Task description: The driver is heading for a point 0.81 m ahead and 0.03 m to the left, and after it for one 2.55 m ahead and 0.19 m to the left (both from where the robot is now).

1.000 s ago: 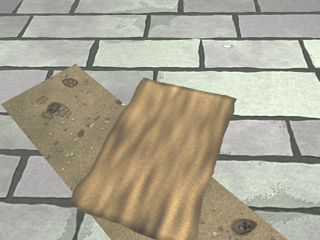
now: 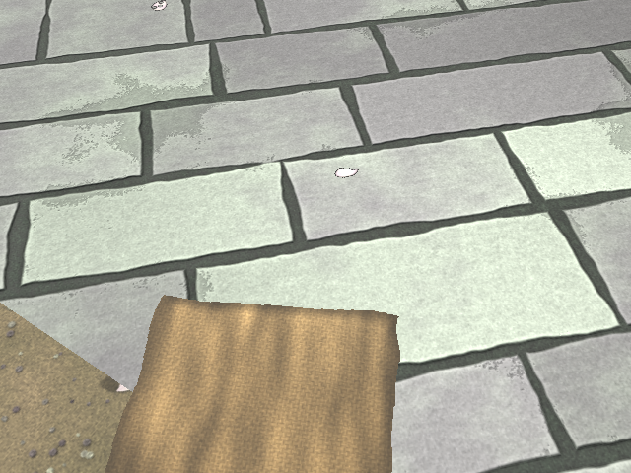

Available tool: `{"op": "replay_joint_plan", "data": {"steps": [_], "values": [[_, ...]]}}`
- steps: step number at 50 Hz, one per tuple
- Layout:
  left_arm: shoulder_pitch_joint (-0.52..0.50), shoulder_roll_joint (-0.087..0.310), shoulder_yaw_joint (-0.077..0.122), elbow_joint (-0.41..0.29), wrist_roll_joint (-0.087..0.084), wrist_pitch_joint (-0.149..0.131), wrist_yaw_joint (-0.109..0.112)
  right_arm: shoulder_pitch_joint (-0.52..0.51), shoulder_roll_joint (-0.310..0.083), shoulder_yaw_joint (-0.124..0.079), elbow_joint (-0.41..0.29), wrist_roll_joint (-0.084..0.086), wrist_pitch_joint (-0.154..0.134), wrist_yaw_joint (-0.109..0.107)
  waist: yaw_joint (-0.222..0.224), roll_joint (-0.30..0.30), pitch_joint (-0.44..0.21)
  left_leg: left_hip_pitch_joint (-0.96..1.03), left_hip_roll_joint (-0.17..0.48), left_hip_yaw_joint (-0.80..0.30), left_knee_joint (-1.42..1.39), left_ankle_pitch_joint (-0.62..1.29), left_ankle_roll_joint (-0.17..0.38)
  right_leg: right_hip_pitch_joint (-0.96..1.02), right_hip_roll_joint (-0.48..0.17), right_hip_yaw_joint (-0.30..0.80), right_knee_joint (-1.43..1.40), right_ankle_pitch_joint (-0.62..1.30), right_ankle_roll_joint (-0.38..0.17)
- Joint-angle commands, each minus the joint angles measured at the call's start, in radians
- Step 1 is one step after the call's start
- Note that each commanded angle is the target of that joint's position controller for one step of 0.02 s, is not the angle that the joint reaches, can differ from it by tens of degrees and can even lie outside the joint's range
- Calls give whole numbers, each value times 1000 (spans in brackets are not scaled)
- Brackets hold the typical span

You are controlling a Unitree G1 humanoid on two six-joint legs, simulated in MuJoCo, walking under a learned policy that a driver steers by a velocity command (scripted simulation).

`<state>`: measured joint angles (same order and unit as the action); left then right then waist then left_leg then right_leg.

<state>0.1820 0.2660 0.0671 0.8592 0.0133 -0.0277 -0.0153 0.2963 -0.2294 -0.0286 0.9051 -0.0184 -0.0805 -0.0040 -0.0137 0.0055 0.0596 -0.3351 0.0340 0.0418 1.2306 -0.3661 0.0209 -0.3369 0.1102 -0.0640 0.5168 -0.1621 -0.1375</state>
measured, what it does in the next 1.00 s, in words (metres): walks ahead: left foot, then right foot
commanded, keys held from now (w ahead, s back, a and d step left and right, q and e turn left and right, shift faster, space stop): w+e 0.08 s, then w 0.80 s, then w+q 0.12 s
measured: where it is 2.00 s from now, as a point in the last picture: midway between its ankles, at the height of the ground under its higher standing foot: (323, 239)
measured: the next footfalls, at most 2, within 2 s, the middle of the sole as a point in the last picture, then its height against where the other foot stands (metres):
left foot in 0.42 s outside the picture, level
right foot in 0.94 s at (385, 383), level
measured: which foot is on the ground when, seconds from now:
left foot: up 0.00-0.40, down 0.42-0.94, up 0.96-1.00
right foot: down 0.00-0.44, up 0.46-0.92, down 0.94-1.00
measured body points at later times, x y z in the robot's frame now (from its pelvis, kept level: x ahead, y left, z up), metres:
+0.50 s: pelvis +0.28 +0.04 +0.00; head +0.31 +0.05 +0.45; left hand +0.30 +0.31 -0.14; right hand +0.41 -0.23 -0.10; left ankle +0.37 +0.11 -0.73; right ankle +0.10 -0.04 -0.65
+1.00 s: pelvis +0.54 -0.03 +0.00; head +0.57 -0.04 +0.45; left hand +0.76 +0.18 -0.10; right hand +0.46 -0.27 -0.15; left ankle +0.39 +0.11 -0.68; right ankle +0.62 -0.12 -0.73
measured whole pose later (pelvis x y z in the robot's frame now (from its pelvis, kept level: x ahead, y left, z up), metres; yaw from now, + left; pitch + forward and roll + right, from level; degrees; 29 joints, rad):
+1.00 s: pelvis +0.54 -0.03 +0.00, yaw -6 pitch +1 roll +1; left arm 0.05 0.23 0.02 0.81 0.05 -0.08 -0.01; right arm 0.43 -0.22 -0.03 1.00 0.00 -0.06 0.00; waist -0.06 0.00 0.05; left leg -0.11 -0.03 0.01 0.79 -0.47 0.06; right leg -0.42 0.00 -0.09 0.55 -0.13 -0.07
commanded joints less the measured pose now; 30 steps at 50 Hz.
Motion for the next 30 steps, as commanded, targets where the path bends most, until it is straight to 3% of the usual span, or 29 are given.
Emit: {"op": "replay_joint_plan", "data": {"steps": [1, 3, 5, 10, 15, 18, 19, 20, 21, 22, 23, 24, 25, 26, 27, 28, 30], "values": [[80, 104, 26, -19, -16, -10, 15, 17, -107, -23, -86, -26, 6, 5, -12, 18, -45, -235, 77, -82, -49, 44, -25, 194, -285, 374, -294, 249, -166], [105, 124, 30, -12, -16, -28, 12, 8, -97, -22, -101, -32, 34, 10, -22, -11, -46, -216, 75, -62, -118, 46, -51, 150, -257, 340, -300, 333, -176], [130, 143, 35, -8, -14, -34, 11, -55, -92, -21, -126, -31, 43, 16, -10, -24, -35, -247, 77, -40, -215, 127, -70, 141, -226, 311, -326, 300, -156], [236, 126, 26, 20, -14, -39, 10, -228, -81, -12, -179, -20, 42, 27, 66, -59, -22, -297, 67, -22, -462, 344, -61, 247, -209, 282, -333, 341, -83], [301, 132, 18, 44, 2, -41, 23, -354, -93, -7, -226, -11, 30, 34, 112, -65, 1, -315, 29, -10, -607, 357, -21, 393, -257, 301, -295, 416, -73], [264, 153, 19, 46, 8, -44, 34, -291, -117, -15, -220, -10, 20, 31, 58, -80, 1, -185, -6, -12, -689, 262, 27, 412, -286, 297, -231, 565, -42], [247, 163, 20, 45, 10, -47, 35, -215, -133, -24, -196, -8, 16, 24, 23, -85, -31, -74, -39, 0, -709, 217, 44, 402, -278, 283, -157, 699, -27], [234, 165, 19, 48, 10, -47, 31, -80, -148, -34, -152, -8, 9, 13, -39, -57, -99, 90, -67, 16, -768, 227, 66, 384, -241, 248, -1, 768, -10], [231, 146, 11, 38, 4, -53, 27, 76, -188, -49, -115, -23, -1, -1, -106, -12, -200, 329, 29, -78, -783, 215, 106, 254, -198, 215, 215, 615, 6], [334, 53, -10, 12, -32, -56, 19, 191, -304, -78, -108, -46, -1, -8, -90, 188, -355, 632, 312, -504, -813, 106, 225, -46, -54, 132, 584, 153, 56], [342, 101, -1, 27, -15, -53, 22, 162, -274, -77, -91, -20, 15, 4, -71, 213, -350, 611, 392, -774, -949, 87, 278, -210, 16, 148, 735, -355, 52], [268, 125, 6, 22, 7, -47, 23, 60, -205, -61, -108, -1, 20, 10, -33, 87, -173, 457, 351, -643, -960, -1, 262, -266, -57, 182, 780, -282, 44], [204, 108, 0, 9, 12, -48, 14, -14, -144, -45, -117, 1, 17, 15, -20, 21, -87, 330, 304, -515, -992, 29, 240, -259, -98, 176, 731, -209, 45], [178, 91, -3, 2, 11, -44, 7, -39, -117, -36, -111, -3, 13, 15, 1, 30, -38, 252, 252, -413, -1025, 93, 207, -237, -130, 161, 671, -176, 47], [173, 82, -4, 0, 23, -32, 0, -41, -95, -27, -94, 0, 7, 12, 22, 49, -14, 192, 196, -330, -1051, 160, 169, -199, -152, 149, 625, -152, 54], [207, 67, -9, 11, 27, -22, -6, -30, -107, -29, -83, 1, 0, 11, 37, 93, -33, 176, 194, -296, -1059, 233, 177, -165, -153, 133, 611, -142, 66], [187, 58, -13, 9, 30, -12, -12, 15, -117, -33, -54, 10, -16, 16, 41, 80, -31, 177, 182, -246, -1078, 341, 194, -186, -167, 109, 583, -114, 85]]}}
